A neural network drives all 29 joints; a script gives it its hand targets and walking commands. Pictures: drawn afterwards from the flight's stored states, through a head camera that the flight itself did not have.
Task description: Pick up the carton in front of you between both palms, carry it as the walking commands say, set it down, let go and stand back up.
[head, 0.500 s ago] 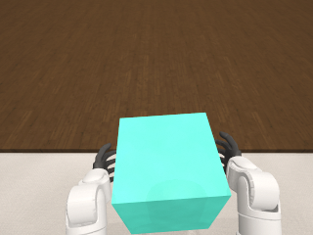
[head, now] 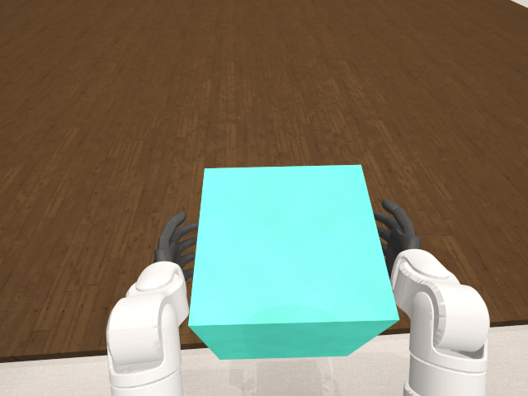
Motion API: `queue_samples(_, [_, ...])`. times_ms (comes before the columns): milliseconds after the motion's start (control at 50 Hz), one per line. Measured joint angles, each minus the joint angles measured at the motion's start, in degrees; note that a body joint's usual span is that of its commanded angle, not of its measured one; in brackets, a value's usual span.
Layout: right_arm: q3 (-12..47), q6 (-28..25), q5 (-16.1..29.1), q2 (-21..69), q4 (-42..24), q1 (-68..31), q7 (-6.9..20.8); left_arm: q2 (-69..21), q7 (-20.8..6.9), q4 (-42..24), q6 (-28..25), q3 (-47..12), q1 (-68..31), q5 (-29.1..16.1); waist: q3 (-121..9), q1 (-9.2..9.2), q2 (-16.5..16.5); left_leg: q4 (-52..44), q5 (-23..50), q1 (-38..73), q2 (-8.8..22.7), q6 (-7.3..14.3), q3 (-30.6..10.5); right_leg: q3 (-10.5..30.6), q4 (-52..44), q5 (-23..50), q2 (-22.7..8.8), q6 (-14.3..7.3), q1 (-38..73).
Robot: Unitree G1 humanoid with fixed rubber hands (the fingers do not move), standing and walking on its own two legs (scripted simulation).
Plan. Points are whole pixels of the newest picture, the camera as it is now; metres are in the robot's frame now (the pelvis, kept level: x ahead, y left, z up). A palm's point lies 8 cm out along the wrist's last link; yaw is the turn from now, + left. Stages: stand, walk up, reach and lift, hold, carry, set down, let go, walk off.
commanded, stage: carry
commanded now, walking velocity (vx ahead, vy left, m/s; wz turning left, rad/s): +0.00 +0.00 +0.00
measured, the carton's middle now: (283, 272) +0.31 +0.00 +0.06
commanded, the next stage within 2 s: none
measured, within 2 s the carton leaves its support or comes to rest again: neither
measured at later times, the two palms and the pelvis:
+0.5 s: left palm (179, 93) +0.63 +0.18 +0.17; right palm (334, 95) +0.63 -0.12 +0.17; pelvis +0.22 +0.04 +0.03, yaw +2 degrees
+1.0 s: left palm (205, 63) +0.82 +0.16 +0.15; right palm (331, 68) +0.80 -0.14 +0.15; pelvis +0.43 +0.05 +0.06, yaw -3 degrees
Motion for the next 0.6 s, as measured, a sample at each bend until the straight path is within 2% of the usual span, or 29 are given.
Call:
queue_samples(20, [-0.3, 0.5, 0.1, -1.1, 0.8, -2.3, -0.1, -0.4, 0.4, 1.2, 0.0, 0.7, -2.3, 0.0, 0.6, 1.11, 0.6, 11.0, 0.5, -4.1, 0.3, -0.7, -1.6, 0.1, 2.0, -5.1, 0.3, -0.5, 0.4])
queue_samples(60, [-0.8, 1.8, 0.3, -3.6, 3.7, -8.1, -0.1, 0.4, 0.9, 4.2, 0.2, 1.7, -7.5, -0.3, 2.4, 2.46, 2.0, 31.3, 0.5, -14.5, -0.7, -0.3, -6.3, -0.1, 4.7, -9.2, 0.7, -0.9, 0.5])
queue_samples(80, [-0.8, 2.5, 0.1, -4.5, 5.5, -10.8, -0.2, 1.6, 1.0, 6.1, 0.6, 1.9, -9.9, -0.7, 3.3, 2.64, 2.1, 37.0, 0.7, -19.1, -1.2, 0.3, -7.7, -0.1, 4.5, -9.4, 0.5, -0.6, 1.2])
queue_samples(100, [-0.8, 3.2, -0.1, -5.3, 7.2, -13.4, -0.3, 2.9, 1.3, 7.8, 1.1, 1.9, -12.1, -1.3, 4.2, 2.68, 2.1, 38.7, 1.4, -22.7, -1.1, 0.7, -8.2, -0.2, 3.8, -9.4, 0.3, -0.2, 2.3])
queue_samples(120, [-1.1, 3.8, -0.2, -5.7, 8.7, -15.7, -0.4, 4.1, 1.6, 9.1, 1.8, 1.9, -14.2, -2.0, 4.9, 2.69, 2.1, 37.0, 1.9, -25.4, -0.5, 1.1, -8.4, -0.2, 3.0, -9.6, 0.2, 0.2, 3.4])
queue_samples(180, [-2.4, 4.9, -0.2, -6.9, 12.2, -21.9, -0.7, 7.0, 1.9, 12.8, 3.4, 2.1, -20.6, -3.5, 5.8, 2.77, 2.1, 21.8, 3.5, -30.0, 1.1, 1.5, -8.3, 0.1, 2.7, -11.5, -0.4, 1.3, 4.8])
queue_samples(220, [-3.1, 5.2, 0.0, -7.6, 15.0, -25.8, -1.3, 8.0, 2.1, 15.1, 4.0, 3.1, -24.4, -3.9, 6.1, 2.24, 2.3, 9.9, 10.9, -29.9, 1.9, 1.5, -7.6, 0.5, 4.9, -13.9, -0.8, 2.3, 5.0])
queue_samples(280, [-4.3, 5.1, -0.5, -6.9, 18.8, -28.6, -1.8, 9.4, 2.1, 19.1, 4.6, 4.4, -27.6, -4.8, 5.8, 1.29, -0.2, 6.6, 10.0, -26.6, -0.5, 1.4, -5.6, 4.1, 9.2, -19.2, -2.7, 3.1, 5.0])
queue_samples(340, [-5.2, 5.7, -0.8, -7.0, 22.8, -30.8, -2.1, 9.9, 2.1, 23.4, 5.1, 5.5, -30.1, -5.2, 4.1, -0.08, 0.2, 3.2, 9.3, -24.6, -1.6, 2.3, -5.7, 7.5, 13.0, -23.6, -1.5, 3.4, 4.4])
queue_samples(420, [-4.8, 5.4, -0.1, -8.0, 24.0, -34.4, -3.0, 10.4, 2.1, 25.1, 5.0, 8.2, -34.6, -5.2, 5.3, -1.56, 1.3, 0.7, 12.1, -22.6, -2.6, 2.8, -5.8, 8.3, 18.6, -24.7, 1.1, 3.4, 1.6])
queue_samples(460, [-4.6, 5.1, 0.9, -8.4, 23.1, -35.4, -3.8, 10.0, 2.1, 24.3, 4.8, 9.8, -36.1, -5.0, 5.9, -2.25, 1.5, 0.4, 13.8, -21.9, -3.4, 3.0, -5.7, 8.0, 15.6, -22.0, 2.2, 3.1, 0.9])
queue_samples(480, [-4.7, 5.0, 1.1, -8.5, 22.5, -35.5, -4.0, 9.5, 2.1, 24.2, 4.5, 10.6, -36.6, -4.8, 6.2, -2.44, 1.5, 1.4, 14.7, -21.7, -3.9, 3.1, -5.6, 7.6, 10.8, -17.8, 2.5, 3.0, 1.9])
queue_samples(500, [-5.2, 5.0, 1.3, -8.5, 22.1, -35.6, -4.1, 8.7, 2.1, 24.0, 4.3, 11.3, -36.9, -4.3, 6.5, -2.35, 1.1, 4.0, 15.7, -22.1, -4.6, 3.1, -5.2, 7.2, 5.1, -10.0, 2.4, 2.8, 3.6])
queue_samples(520, [-5.6, 5.0, 1.6, -8.7, 21.7, -35.4, -4.2, 7.5, 2.2, 23.7, 4.0, 12.0, -37.0, -3.5, 6.5, -1.98, 1.1, 8.9, 16.5, -23.5, -4.7, 2.5, -4.5, 7.1, 2.5, -8.1, 2.3, 1.9, 5.8])
queue_samples(560, [-6.4, 4.4, 2.3, -8.6, 22.0, -34.6, -4.2, 5.8, 2.0, 23.3, 3.5, 12.7, -36.2, -2.0, 6.2, -0.32, 0.0, 22.1, 6.9, -28.3, -5.4, 1.1, -5.0, 8.5, 1.0, -14.1, 2.5, -0.2, 8.8])
queue_samples(600, [-7.1, 3.6, 1.9, -7.3, 23.9, -33.6, -4.1, 5.2, 1.8, 23.8, 3.1, 12.8, -33.9, -1.3, 5.8, 1.18, -1.3, 30.5, 1.2, -33.4, -5.6, 1.2, -5.7, 10.2, -1.4, -16.4, 2.6, -1.5, 11.6])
